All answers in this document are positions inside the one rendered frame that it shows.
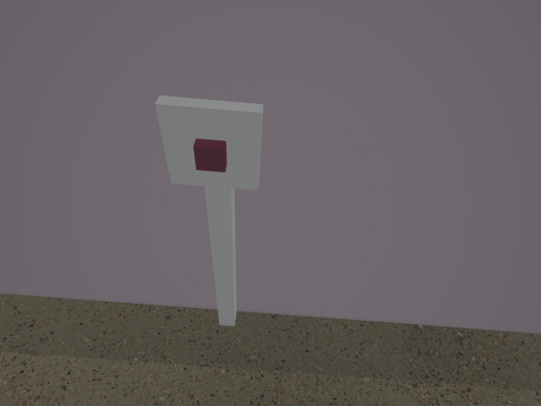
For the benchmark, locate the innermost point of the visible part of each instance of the button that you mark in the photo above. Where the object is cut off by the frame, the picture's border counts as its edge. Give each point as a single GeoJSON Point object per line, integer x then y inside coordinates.
{"type": "Point", "coordinates": [210, 155]}

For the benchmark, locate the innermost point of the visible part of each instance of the panel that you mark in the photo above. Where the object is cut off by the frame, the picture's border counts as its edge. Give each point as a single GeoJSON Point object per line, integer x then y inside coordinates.
{"type": "Point", "coordinates": [182, 120]}

